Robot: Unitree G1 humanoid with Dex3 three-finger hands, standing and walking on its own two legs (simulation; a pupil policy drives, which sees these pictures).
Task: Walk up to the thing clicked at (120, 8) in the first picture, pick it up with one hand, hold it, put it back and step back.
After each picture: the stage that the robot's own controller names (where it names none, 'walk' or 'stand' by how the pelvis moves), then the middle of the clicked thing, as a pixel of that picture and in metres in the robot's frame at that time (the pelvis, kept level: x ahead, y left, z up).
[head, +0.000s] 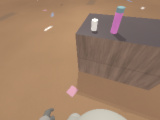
stand; (116, 21) +0.94 -0.21 +0.12
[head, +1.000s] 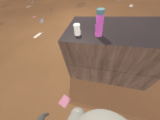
walk; (99, 23) +0.83 -0.01 +0.15
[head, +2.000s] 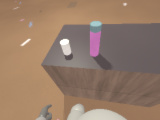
stand; (94, 40) +0.54 +0.02 +0.15
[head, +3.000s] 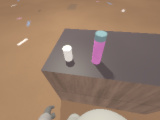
stand; (98, 49) +0.49 -0.02 +0.12
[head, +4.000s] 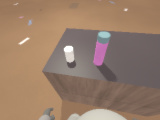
stand; (100, 50) +0.47 -0.02 +0.12
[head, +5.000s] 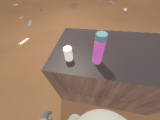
stand; (98, 49) +0.48 -0.02 +0.12
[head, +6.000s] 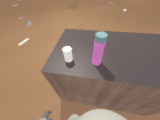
stand; (98, 50) +0.48 -0.01 +0.12
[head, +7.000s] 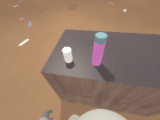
stand; (98, 51) +0.47 -0.01 +0.12
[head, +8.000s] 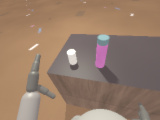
rise first; (101, 53) +0.47 -0.01 +0.12
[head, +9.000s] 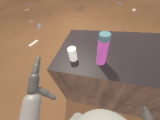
go down; (102, 50) +0.48 -0.01 +0.12
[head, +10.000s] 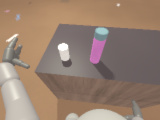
go down; (97, 48) +0.47 -0.02 +0.13
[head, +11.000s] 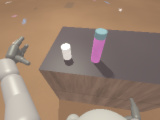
go down; (97, 47) +0.50 -0.02 +0.13
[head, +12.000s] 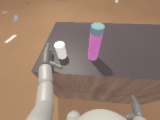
close in; (94, 44) +0.48 +0.00 +0.15
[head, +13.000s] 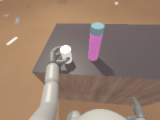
close; (94, 44) +0.48 +0.00 +0.16
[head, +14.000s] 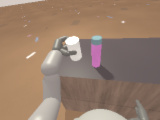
lift; (96, 52) +0.50 +0.00 +0.14
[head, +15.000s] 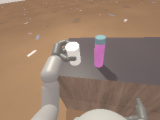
hold; (99, 52) +0.50 -0.02 +0.14
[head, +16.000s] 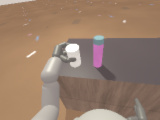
hold; (97, 52) +0.50 -0.01 +0.14
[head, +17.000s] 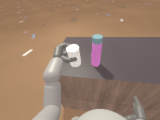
hold; (96, 51) +0.50 -0.01 +0.14
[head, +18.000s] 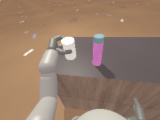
crouch; (97, 51) +0.51 -0.02 +0.14
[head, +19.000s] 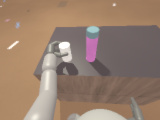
lower; (91, 46) +0.49 +0.00 +0.14
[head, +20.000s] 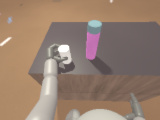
lower; (92, 42) +0.48 +0.00 +0.16
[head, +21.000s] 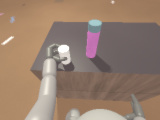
lower; (92, 41) +0.50 +0.00 +0.16
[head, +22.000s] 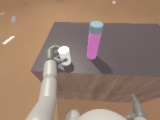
lower; (93, 42) +0.49 +0.00 +0.16
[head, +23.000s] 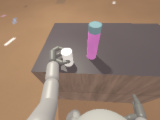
rest; (92, 43) +0.49 +0.00 +0.16
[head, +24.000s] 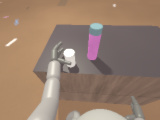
withdraw; (93, 44) +0.50 +0.00 +0.15
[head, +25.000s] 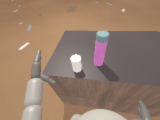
sink last; (100, 50) +0.47 -0.02 +0.14
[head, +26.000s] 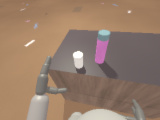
stand; (101, 48) +0.50 -0.01 +0.13
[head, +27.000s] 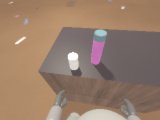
stand; (97, 49) +0.47 +0.00 +0.13
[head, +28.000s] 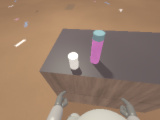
stand; (96, 48) +0.49 +0.00 +0.13
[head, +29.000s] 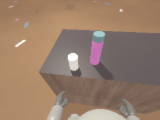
stand; (96, 50) +0.48 +0.00 +0.13
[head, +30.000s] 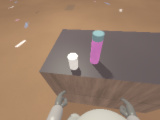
stand; (96, 49) +0.49 +0.00 +0.13
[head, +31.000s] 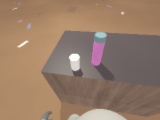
walk; (97, 50) +0.48 -0.01 +0.13
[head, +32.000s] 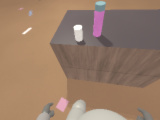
walk; (98, 21) +0.73 +0.00 +0.15
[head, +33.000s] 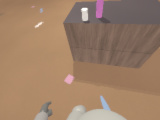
walk; (99, 4) +1.11 -0.02 +0.14
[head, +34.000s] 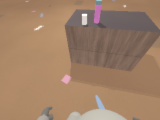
stand; (97, 12) +1.19 -0.02 +0.13
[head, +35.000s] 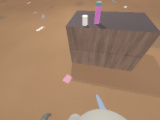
stand; (97, 13) +1.21 -0.03 +0.12
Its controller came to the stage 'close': yes
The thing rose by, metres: 0.00
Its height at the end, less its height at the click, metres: +0.00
